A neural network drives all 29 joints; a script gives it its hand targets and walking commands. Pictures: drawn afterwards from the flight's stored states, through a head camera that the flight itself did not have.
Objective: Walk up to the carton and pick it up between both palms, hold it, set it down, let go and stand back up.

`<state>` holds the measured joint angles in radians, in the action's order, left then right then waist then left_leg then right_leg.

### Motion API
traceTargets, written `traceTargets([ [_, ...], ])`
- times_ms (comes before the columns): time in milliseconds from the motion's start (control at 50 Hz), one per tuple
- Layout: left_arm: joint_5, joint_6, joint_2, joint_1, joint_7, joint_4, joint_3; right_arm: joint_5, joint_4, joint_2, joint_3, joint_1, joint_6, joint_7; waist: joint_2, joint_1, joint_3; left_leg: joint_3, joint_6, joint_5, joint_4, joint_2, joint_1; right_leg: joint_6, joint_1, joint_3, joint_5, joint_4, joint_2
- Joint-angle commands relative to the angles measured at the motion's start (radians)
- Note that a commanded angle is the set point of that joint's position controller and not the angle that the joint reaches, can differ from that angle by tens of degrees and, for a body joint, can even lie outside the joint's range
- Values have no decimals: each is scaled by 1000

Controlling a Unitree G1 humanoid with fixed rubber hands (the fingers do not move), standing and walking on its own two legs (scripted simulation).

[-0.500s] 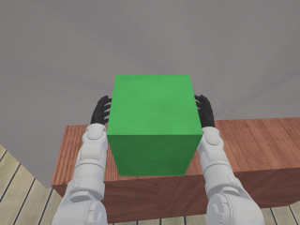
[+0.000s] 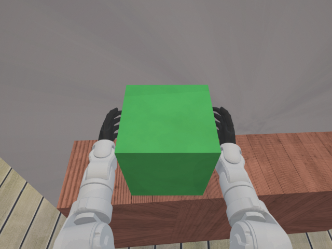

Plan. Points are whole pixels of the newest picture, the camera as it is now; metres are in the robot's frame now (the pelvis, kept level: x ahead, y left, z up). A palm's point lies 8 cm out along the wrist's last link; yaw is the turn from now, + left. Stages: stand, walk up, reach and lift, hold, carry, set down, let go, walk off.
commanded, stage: set down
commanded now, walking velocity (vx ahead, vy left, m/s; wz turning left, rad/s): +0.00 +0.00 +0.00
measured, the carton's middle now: (167, 143) +0.39 -0.01 +0.02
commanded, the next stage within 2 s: none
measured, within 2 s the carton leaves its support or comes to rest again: rests again in 0.72 s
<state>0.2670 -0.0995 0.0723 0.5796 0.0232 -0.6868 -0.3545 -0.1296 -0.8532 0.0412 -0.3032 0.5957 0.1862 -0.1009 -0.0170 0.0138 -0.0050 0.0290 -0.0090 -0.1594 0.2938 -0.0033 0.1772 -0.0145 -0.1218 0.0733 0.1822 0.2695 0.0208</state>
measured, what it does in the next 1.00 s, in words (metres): stands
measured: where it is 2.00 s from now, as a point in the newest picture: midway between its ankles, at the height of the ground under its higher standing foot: outside the picture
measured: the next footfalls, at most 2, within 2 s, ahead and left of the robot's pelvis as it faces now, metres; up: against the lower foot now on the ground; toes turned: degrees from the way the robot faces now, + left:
none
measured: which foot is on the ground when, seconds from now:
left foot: down 0.00-1.00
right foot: down 0.00-1.00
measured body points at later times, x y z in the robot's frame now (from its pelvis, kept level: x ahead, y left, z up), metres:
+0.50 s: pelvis -0.03 +0.00 +0.00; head -0.01 +0.01 +0.45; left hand +0.37 +0.13 +0.06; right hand +0.35 -0.18 +0.07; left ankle -0.01 +0.11 -0.75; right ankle -0.03 -0.09 -0.75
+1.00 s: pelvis +0.00 +0.00 +0.00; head +0.05 +0.01 +0.45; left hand +0.40 +0.13 +0.03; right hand +0.38 -0.17 +0.04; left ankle -0.01 +0.11 -0.75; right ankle -0.03 -0.09 -0.75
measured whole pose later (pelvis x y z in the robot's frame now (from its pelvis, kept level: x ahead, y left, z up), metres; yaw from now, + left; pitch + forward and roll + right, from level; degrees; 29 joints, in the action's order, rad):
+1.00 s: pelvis +0.00 +0.00 +0.00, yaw -3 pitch +5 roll +0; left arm 0.34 0.11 0.11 0.60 0.01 -0.78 -0.46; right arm -0.25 -0.90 0.08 -0.43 0.57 0.33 -0.06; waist -0.04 -0.01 0.02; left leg 0.08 -0.01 -0.17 0.30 -0.02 0.21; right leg -0.03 -0.19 0.05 0.19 0.30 0.03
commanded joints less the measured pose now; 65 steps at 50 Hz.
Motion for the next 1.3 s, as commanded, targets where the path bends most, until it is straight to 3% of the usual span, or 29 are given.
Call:
traceTargets([
  [0, -13, 61, 535, 595, -110, 132, 353, -79, 89, 494, 288, 524, 31, 142, 33, 18, -471, 19, 65, 458, 33, -9, -251, 57, 144, 22, -513, 18, -1],
  [80, -3, 86, 535, 625, -95, 127, 351, -135, 75, 488, 217, 542, 51, 153, 63, 22, -502, 29, 67, 440, 49, -18, -312, 37, 63, 32, -403, -7, -3],
  [100, -12, 103, 527, 654, -91, 138, 349, -147, 92, 483, 202, 556, 63, 160, 44, 21, -536, 24, 64, 433, 50, -20, -301, 36, 53, 32, -400, -7, 3],
  [120, -21, 116, 538, 668, -84, 150, 379, -157, 100, 465, 187, 567, 71, 167, 73, 32, -578, 19, 73, 428, 53, -23, -323, 25, 44, 34, -355, -10, 0],
  [140, -17, 131, 537, 675, -71, 144, 370, -165, 107, 477, 182, 570, 85, 173, 70, 15, -565, 21, 73, 423, 55, -29, -322, 28, 31, 43, -354, -4, -3],
  [180, -8, 149, 540, 684, -62, 119, 371, -197, 88, 473, 154, 590, 98, 184, 71, 32, -595, 20, 80, 389, 53, -30, -323, 23, 0, 44, -291, -17, 7],
  [220, -15, 173, 527, 710, -53, 111, 379, -202, 101, 484, 147, 591, 109, 192, 55, 24, -621, 30, 74, 345, 49, -37, -291, 26, 18, 40, -298, -9, -2],
  [240, -3, 175, 524, 728, -54, 99, 353, -217, 71, 481, 127, 587, 101, 197, 61, 41, -601, 32, 71, 300, 30, -34, -279, 19, 23, 34, -281, -16, -5],
  [280, 38, 162, 489, 686, -62, 18, 269, -221, 14, 464, 108, 575, 74, 210, 29, -4, -436, 38, 49, 154, -22, -27, -180, 24, 42, 31, -166, -8, -12],
  [320, 60, 142, 455, 649, -80, -31, 211, -226, 5, 485, 92, 553, 45, 214, -14, -21, -316, 53, 20, 29, -68, -34, -112, 43, 71, 15, -108, -18, -27],
  [340, 79, 129, 452, 639, -87, -38, 186, -223, -22, 487, 74, 530, 32, 215, 9, -16, -267, 59, 12, -15, -86, -18, -85, 40, 97, 6, -60, -24, -26],
  [380, 109, 98, 445, 593, -100, -68, 129, -224, -29, 483, 51, 532, 10, 221, -17, -42, -191, 69, -3, -15, -87, -20, -99, 45, 81, 11, -12, -28, -25],
  [400, 121, 96, 432, 597, -104, -58, 90, -215, -10, 496, 73, 525, 9, 221, -34, -74, -195, 86, -14, -16, -87, -15, -83, 47, 105, 0, -23, -26, -31],
  [460, 123, 106, 426, 622, -108, -16, 80, -228, 30, 521, 70, 541, 20, 226, -30, -84, -256, 101, -25, -13, -93, 5, -53, 50, 140, -20, -53, -7, -36],
  [560, 66, 172, 479, 667, -77, 77, 198, -254, 123, 516, 87, 558, 107, 217, 35, -30, -529, 102, 14, 205, -1, 4, -178, 39, 121, 21, -263, 27, -18],
  [620, 74, 225, 479, 620, -53, 69, 231, -264, 101, 538, 112, 530, 148, 198, 52, -25, -612, 93, 22, 330, 40, 0, -188, 38, 137, 15, -415, 54, -24],
  [660, 87, 234, 465, 560, -59, 26, 221, -275, 57, 540, 123, 469, 147, 189, 18, -13, -560, 80, 28, 345, 31, -2, -143, 55, 163, 8, -498, 65, -23],
  [680, 87, 234, 471, 526, -63, 7, 204, -259, 50, 525, 134, 462, 152, 185, -12, -32, -537, 75, 17, 367, 37, -15, -126, 60, 189, 1, -559, 71, -31],
  [700, 96, 229, 449, 488, -67, -14, 194, -259, 37, 500, 134, 441, 150, 175, -28, -28, -486, 77, 17, 363, 31, -9, -80, 67, 222, -2, -586, 81, -31],
  [760, 106, 231, 430, 422, -75, -16, 184, -237, 8, 489, 153, 390, 173, 159, -20, -46, -455, 73, 21, 395, 22, -11, -15, 75, 270, -21, -715, 112, -38],
  [780, 100, 236, 437, 423, -78, -28, 179, -236, 12, 488, 161, 397, 177, 152, -37, -33, -438, 78, 19, 394, 18, -8, -14, 80, 280, -14, -726, 114, -34],
  [840, 87, 251, 411, 414, -83, -74, 173, -197, 12, 501, 198, 416, 187, 148, -47, -55, -424, 69, 7, 362, 16, -3, 49, 84, 297, -38, -763, 134, -47],
  [920, 109, 251, 415, 389, -89, -85, 155, -173, -46, 483, 223, 417, 185, 148, -18, -69, -346, 67, 10, 382, 14, -11, 2, 71, 238, -38, -723, 121, -48],
  [960, 101, 243, 448, 396, -93, -83, 169, -192, -45, 486, 207, 408, 190, 148, 0, -56, -375, 71, 9, 394, 14, -9, -11, 57, 231, -26, -688, 98, -41],
  [980, 107, 243, 442, 385, -92, -74, 163, -183, -55, 476, 208, 407, 189, 147, 9, -73, -390, 79, 14, 392, 21, -14, -35, 57, 220, -26, -675, 93, -41],
  [1060, 113, 241, 456, 383, -88, -59, 175, -186, -52, 472, 195, 390, 179, 150, 22, -74, -403, 82, 17, 375, 22, -22, -87, 43, 157, -17, -526, 64, -21],
  [1120, 122, 232, 473, 405, -72, -27, 181, -216, -61, 442, 153, 370, 166, 155, 49, -40, -412, 70, 28, 354, 18, -28, -120, 21, 84, -10, -389, 21, -11],
  [1180, 137, 216, 424, 380, -72, -66, 140, -213, -48, 429, 138, 379, 143, 159, 1, -61, -377, 86, 5, 283, 6, -23, -117, 27, 81, -18, -337, 0, -17],
  [1280, 144, 228, 382, 404, -55, -62, 119, -237, -46, 404, 65, 360, 135, 162, 7, -40, -383, 81, 0, 201, 4, -27, -88, 26, 51, -16, -270, 5, -21],
])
